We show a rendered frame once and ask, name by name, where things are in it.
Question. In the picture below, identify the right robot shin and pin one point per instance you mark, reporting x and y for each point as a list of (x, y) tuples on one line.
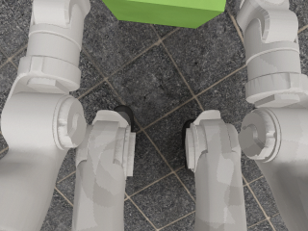
[(232, 132)]

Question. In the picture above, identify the carton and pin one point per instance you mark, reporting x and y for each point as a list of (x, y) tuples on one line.
[(177, 13)]

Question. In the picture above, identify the robot left upper arm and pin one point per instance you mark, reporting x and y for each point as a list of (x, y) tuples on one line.
[(39, 128)]

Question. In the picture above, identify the left robot forearm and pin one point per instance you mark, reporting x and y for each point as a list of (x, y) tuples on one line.
[(51, 64)]

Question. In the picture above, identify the robot shin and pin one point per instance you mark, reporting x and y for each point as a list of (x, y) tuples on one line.
[(232, 132), (104, 115)]

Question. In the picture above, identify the right robot forearm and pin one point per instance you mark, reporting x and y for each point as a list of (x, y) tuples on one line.
[(274, 78)]

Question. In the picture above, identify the left robot shin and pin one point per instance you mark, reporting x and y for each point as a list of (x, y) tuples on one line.
[(104, 115)]

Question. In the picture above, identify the robot right upper arm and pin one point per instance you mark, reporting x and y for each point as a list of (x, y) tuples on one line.
[(276, 139)]

